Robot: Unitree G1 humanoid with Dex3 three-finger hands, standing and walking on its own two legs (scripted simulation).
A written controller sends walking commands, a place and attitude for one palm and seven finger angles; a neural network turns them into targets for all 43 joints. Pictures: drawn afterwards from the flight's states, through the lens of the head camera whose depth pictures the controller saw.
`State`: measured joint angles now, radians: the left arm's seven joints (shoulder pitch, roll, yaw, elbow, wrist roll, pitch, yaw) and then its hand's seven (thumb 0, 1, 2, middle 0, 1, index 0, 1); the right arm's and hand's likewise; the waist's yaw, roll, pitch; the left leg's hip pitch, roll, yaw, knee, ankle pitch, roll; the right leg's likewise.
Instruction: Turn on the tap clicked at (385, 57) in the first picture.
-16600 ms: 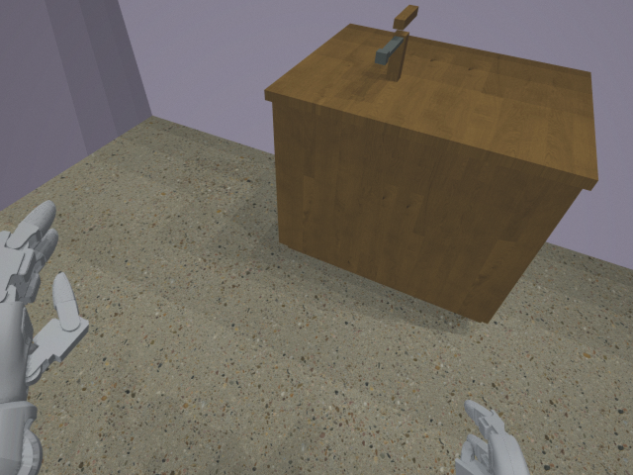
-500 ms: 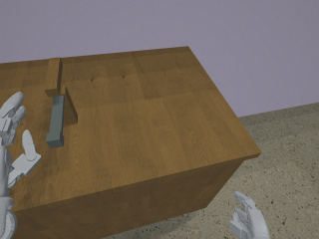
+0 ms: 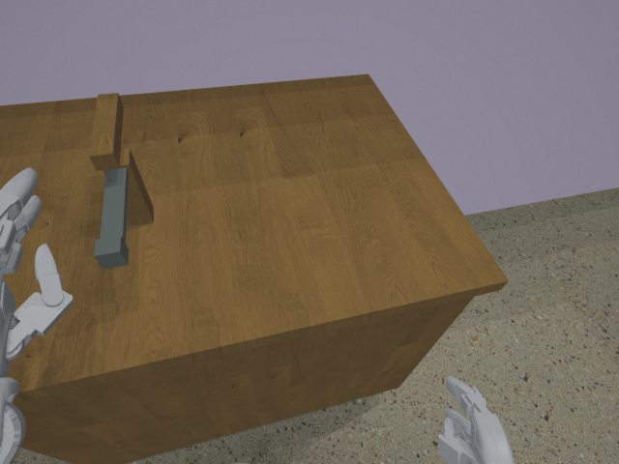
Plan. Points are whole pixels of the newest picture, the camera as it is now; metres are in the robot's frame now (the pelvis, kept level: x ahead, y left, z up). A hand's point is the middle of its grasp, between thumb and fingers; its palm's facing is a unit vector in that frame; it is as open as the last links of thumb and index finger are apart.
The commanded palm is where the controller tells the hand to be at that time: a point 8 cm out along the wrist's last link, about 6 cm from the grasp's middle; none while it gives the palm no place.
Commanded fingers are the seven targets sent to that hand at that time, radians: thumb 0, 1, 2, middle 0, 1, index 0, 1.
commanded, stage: shuffle to correct the standing spot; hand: left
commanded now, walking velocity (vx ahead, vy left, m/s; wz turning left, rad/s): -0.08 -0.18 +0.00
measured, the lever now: (112, 252) +0.31 +0.28 +0.09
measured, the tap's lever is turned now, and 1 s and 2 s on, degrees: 0 0 0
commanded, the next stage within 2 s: come to a stop and stand still in 0.06 s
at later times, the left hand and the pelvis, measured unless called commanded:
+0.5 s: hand (107, 293) +0.23 +0.22 +0.16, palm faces +0.35 -0.84 -0.42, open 7.4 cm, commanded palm +0.18 +0.26 +0.18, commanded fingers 0.00 0.90 0.90 -0.20 -0.30 -0.20 -0.30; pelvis +0.01 -0.02 +0.00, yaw -1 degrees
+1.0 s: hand (23, 281) +0.23 +0.30 +0.16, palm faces +0.40 -0.81 -0.43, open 7.4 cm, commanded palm +0.16 +0.31 +0.18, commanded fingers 0.00 0.90 0.90 -0.20 -0.30 -0.20 -0.30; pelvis +0.00 +0.03 -0.01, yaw +0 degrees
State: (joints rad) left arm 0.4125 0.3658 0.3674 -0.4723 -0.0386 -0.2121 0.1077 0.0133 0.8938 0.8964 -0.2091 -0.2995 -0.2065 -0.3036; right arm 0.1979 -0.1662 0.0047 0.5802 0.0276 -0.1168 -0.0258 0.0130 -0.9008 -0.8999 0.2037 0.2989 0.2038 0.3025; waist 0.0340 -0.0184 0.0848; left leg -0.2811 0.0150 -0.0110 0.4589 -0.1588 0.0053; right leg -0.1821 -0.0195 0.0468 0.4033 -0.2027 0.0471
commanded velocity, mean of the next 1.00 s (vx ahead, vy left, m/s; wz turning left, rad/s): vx -0.04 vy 0.00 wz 0.00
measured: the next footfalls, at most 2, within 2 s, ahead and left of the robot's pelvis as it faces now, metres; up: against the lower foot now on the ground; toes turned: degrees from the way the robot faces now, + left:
none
